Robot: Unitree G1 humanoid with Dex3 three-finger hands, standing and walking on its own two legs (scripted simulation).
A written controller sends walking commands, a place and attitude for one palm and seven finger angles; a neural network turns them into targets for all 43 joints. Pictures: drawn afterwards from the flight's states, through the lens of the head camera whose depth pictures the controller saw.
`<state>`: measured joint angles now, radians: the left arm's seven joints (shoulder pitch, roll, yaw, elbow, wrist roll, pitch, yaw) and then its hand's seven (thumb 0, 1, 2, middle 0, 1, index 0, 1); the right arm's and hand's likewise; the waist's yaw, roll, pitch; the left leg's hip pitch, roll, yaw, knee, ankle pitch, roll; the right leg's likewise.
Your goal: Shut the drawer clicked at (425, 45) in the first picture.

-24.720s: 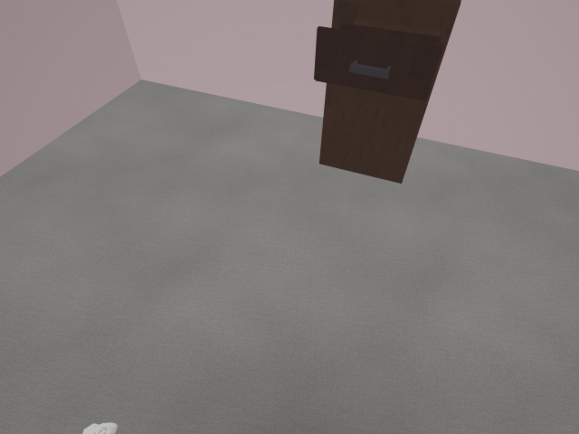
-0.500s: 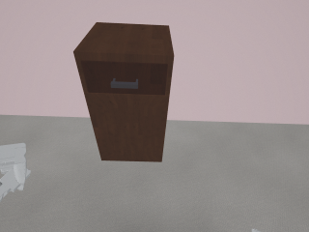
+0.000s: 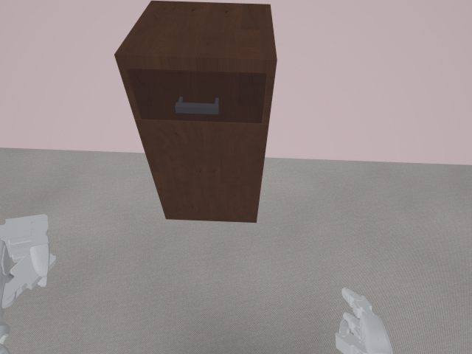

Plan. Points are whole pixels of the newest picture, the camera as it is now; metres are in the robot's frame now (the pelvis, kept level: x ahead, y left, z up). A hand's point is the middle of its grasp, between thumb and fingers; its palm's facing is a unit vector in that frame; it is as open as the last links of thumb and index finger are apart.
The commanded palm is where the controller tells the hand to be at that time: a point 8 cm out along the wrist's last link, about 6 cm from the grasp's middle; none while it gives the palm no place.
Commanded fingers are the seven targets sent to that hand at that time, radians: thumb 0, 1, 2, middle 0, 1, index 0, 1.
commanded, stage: let the arm hang, fingers relaxed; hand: left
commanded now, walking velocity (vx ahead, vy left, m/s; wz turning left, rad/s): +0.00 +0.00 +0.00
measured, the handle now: (198, 104) +0.81 +0.16 -0.05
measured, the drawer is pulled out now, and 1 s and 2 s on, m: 0.00 0.00 0.00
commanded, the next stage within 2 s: look to check the result in 1.12 s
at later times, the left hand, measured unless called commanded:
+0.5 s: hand out of the picture -0.06 +0.19 -0.18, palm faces +0.06 -0.98 -0.21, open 4.2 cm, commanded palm none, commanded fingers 0.00 0.90 0.90 -0.40 -0.52 -0.40 -0.52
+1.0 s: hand out of the picture -0.04 +0.13 -0.18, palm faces +0.08 -0.99 -0.13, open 7.3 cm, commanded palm none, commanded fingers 0.00 0.90 0.90 -0.20 -0.30 -0.20 -0.30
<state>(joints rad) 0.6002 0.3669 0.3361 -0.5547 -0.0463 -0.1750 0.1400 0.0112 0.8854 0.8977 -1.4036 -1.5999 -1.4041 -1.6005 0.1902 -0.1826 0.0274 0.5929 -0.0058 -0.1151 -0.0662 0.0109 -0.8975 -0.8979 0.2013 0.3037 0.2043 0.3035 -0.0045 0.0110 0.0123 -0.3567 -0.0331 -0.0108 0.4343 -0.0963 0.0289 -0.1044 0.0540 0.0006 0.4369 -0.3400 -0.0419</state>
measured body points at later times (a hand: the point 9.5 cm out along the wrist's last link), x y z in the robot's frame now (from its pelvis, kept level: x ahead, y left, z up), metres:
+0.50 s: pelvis -0.01 +0.00 +0.00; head +0.02 +0.02 +0.45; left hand -0.06 +0.24 -0.16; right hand +0.00 -0.24 -0.15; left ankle +0.08 +0.10 -0.74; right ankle -0.07 -0.09 -0.74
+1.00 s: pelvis -0.01 -0.01 +0.00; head -0.01 -0.01 +0.45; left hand -0.05 +0.18 -0.17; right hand -0.03 -0.21 -0.17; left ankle +0.08 +0.10 -0.74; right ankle -0.07 -0.09 -0.74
